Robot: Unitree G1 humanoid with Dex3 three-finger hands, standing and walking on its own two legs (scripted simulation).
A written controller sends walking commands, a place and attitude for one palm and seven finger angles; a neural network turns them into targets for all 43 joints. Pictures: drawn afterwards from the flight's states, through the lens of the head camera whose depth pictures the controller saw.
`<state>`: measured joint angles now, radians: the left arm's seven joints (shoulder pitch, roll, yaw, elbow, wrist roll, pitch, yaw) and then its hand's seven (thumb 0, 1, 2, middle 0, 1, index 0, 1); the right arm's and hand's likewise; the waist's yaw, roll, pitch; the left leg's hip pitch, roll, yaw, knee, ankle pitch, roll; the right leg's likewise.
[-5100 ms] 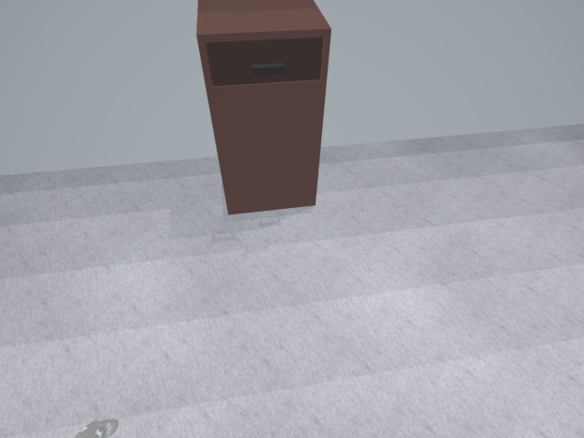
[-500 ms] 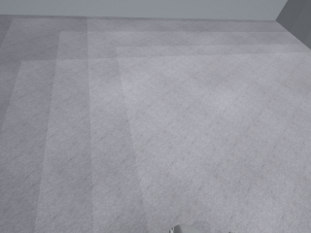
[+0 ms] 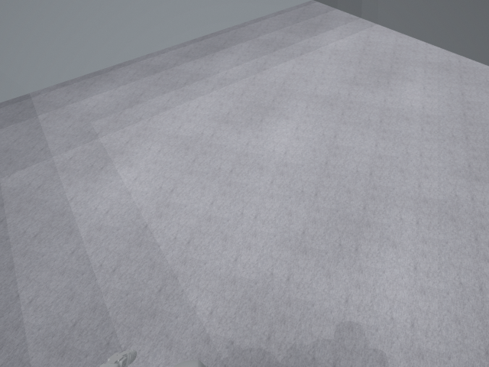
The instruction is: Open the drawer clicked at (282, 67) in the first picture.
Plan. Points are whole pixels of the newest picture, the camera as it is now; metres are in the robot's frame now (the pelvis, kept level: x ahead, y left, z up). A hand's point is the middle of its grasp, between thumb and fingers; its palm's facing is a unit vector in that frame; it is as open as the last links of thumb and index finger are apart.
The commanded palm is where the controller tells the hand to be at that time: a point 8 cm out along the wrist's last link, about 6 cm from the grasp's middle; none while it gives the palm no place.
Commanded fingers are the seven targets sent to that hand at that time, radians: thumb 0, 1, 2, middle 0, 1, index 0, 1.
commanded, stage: walk to a spot facing it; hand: left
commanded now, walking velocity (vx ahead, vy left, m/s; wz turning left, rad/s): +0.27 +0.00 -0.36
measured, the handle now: out of the picture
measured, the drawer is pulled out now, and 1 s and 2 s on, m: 0.00 0.00 0.00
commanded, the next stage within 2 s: turn to face it in 0.22 s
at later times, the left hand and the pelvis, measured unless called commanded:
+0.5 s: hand out of the picture +0.08 +0.23 -0.19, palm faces -0.01 -0.99 -0.15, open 7.3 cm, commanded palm none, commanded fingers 0.00 0.90 0.90 -0.20 -0.30 -0.20 -0.30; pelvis +0.12 +0.06 -0.01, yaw -7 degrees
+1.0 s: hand (129, 301) +0.27 +0.27 -0.15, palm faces +0.15 -0.96 -0.22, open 7.3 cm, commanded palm none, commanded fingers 0.00 0.90 0.90 -0.20 -0.30 -0.20 -0.30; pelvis +0.16 +0.06 +0.01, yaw +9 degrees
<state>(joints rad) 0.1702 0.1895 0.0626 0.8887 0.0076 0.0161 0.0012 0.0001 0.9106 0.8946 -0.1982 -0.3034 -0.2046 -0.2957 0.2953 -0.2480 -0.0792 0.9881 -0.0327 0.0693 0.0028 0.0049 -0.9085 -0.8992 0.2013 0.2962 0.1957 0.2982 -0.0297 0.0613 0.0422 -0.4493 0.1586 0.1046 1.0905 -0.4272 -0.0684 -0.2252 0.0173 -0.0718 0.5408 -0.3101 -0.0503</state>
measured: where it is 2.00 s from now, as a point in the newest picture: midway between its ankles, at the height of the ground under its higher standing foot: outside the picture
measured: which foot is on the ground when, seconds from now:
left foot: up 0.00-0.40, down 0.42-1.00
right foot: down 0.00-0.42, up 0.44-1.00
